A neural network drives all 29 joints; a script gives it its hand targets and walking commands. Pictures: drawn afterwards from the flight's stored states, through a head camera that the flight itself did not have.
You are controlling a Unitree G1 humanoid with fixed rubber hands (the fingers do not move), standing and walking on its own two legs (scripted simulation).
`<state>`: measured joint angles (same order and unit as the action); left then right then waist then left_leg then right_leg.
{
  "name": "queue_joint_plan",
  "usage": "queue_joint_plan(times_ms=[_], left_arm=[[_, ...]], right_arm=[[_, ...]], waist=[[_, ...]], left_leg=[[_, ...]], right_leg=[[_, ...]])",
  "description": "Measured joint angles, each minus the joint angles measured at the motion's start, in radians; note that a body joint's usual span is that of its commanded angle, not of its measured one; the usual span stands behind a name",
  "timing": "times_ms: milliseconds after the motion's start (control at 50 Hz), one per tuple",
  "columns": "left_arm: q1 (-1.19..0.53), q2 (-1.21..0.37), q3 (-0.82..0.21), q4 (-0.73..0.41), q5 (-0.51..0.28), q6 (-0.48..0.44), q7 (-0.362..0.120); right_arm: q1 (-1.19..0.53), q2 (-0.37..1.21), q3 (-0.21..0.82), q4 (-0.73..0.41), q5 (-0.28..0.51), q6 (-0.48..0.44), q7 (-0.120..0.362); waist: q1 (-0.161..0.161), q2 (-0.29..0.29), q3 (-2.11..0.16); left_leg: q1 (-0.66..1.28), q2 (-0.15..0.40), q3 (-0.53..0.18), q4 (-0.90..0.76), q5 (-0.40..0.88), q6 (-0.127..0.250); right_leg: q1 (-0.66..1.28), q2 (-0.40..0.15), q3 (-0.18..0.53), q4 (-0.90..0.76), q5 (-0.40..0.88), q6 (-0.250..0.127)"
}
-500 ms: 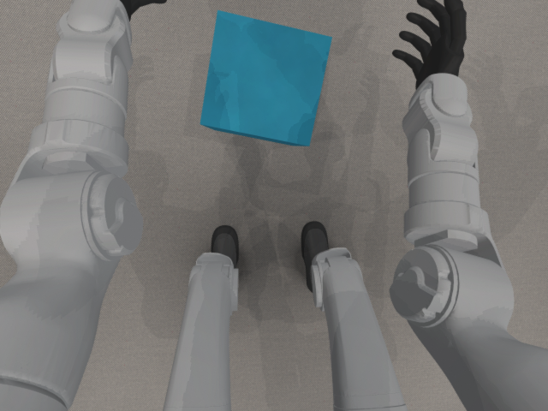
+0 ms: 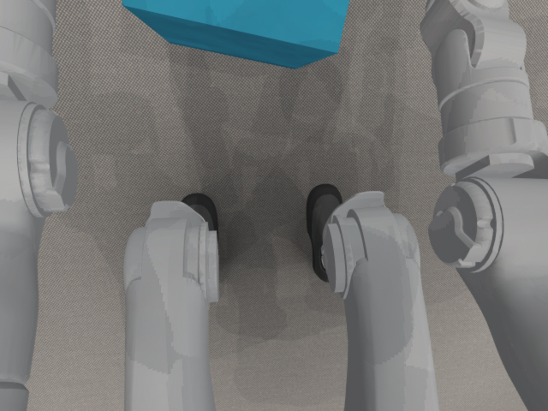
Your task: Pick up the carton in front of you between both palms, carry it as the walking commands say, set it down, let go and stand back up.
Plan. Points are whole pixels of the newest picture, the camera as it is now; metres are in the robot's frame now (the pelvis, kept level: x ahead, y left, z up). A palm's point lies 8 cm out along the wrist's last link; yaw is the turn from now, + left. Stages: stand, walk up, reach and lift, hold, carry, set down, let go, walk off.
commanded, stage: reach and lift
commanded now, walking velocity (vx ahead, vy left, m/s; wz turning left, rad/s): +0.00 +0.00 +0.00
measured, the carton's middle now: out of the picture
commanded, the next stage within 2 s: none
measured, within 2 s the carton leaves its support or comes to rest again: leaves its support in 1.06 s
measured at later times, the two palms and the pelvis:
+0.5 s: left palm out of the picture +0.59 +0.20 -0.22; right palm out of the picture +0.56 -0.14 -0.22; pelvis +0.01 +0.00 -0.05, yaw +0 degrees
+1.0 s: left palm out of the picture +0.58 +0.18 -0.22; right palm out of the picture +0.57 -0.12 -0.21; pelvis +0.01 +0.00 -0.05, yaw +0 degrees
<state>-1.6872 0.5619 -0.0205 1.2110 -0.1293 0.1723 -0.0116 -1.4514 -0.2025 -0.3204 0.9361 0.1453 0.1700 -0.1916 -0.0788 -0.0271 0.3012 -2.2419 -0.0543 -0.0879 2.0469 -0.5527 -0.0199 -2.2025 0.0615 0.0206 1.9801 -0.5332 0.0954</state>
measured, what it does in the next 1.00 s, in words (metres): stands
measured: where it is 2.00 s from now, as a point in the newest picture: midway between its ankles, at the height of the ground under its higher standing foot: (264, 254)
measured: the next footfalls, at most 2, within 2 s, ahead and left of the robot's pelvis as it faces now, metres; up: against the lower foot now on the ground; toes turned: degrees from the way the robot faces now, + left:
none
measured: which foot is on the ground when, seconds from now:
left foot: down 0.00-1.00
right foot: down 0.00-1.00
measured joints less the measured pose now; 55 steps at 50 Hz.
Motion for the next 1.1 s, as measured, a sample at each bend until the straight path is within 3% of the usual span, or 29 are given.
queue_joint_plan(times_ms=[140,380,680,800,880,960,1040,1100], left_arm=[[-0.079,0.019,-0.019,0.08,-0.013,-0.025,-0.012],[-0.044,0.001,-0.086,0.044,-0.097,-0.069,0.017],[-0.075,-0.042,-0.08,0.077,-0.072,-0.057,0.004],[-0.113,-0.072,-0.037,0.102,0.011,-0.026,0.01],[-0.066,-0.101,0.054,0.045,0.084,0.016,-0.016],[0.005,-0.144,0.1,-0.039,0.112,0.04,-0.026],[0.079,-0.169,0.083,-0.119,0.093,0.062,0.008],[0.144,-0.184,0.064,-0.191,0.074,0.092,0.05]], right_arm=[[-0.115,-0.009,-0.001,0.104,-0.024,-0.027,0.016],[-0.096,-0.034,0.07,0.122,0.036,-0.082,0.008],[-0.125,0.004,0.063,0.133,0.014,-0.07,0.014],[-0.161,0.047,-0.053,0.126,-0.102,-0.033,0.008],[-0.129,0.049,-0.12,0.075,-0.163,0.023,0.053],[-0.08,0.037,-0.132,0.03,-0.162,0.053,0.07],[-0.028,0.042,-0.109,-0.019,-0.113,0.067,0.047],[0.027,0.062,-0.077,-0.078,-0.072,0.083,0.003]], waist=[[0.008,-0.007,0.156],[0.021,-0.015,0.195],[0.03,-0.01,0.202],[0.036,-0.004,0.217],[0.041,0.003,0.181],[0.051,-0.008,0.141],[0.055,-0.021,0.098],[0.051,-0.025,0.052]], left_leg=[[0.001,0.018,0.018,0.103,-0.016,0.012],[0.01,0.035,0.03,0.209,-0.085,0.02],[0.015,0.032,0.019,0.178,-0.047,0.013],[0.025,0.026,0.018,0.18,-0.049,0.015],[0.008,0.026,0.028,0.194,-0.062,0.024],[-0.004,0.029,0.04,0.205,-0.077,0.03],[-0.015,0.03,0.043,0.205,-0.087,0.031],[-0.021,0.019,0.038,0.193,-0.084,0.024]], right_leg=[[-0.003,0.006,0.008,0.103,-0.01,0.008],[-0.003,-0.014,0.0,0.214,-0.072,-0.007],[0.004,-0.013,-0.011,0.181,-0.035,-0.014],[0.02,-0.008,-0.007,0.181,-0.041,-0.008],[0.003,0.003,0.007,0.196,-0.056,0.005],[-0.013,0.011,0.02,0.211,-0.072,0.011],[-0.027,0.023,0.029,0.213,-0.078,0.013],[-0.034,0.036,0.036,0.204,-0.072,0.015]])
